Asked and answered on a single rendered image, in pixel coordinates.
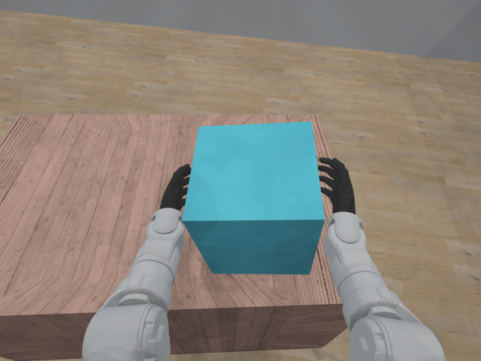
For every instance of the pedestal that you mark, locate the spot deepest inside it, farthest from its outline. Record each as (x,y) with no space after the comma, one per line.
(77,192)

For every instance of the right robot forearm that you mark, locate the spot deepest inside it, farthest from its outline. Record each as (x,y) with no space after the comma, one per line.
(358,282)

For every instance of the carton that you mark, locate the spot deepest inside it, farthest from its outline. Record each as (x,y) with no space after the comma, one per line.
(254,202)

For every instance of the robot right upper arm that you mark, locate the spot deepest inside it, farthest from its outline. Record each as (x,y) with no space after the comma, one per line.
(376,338)

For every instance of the right robot hand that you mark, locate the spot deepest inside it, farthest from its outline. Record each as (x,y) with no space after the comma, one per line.
(341,195)

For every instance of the left robot forearm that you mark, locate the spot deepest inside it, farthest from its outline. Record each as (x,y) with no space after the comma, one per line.
(154,269)

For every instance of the left robot hand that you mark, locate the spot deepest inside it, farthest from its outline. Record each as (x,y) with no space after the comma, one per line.
(174,192)

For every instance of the robot left upper arm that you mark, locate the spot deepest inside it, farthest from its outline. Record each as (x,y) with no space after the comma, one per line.
(128,333)

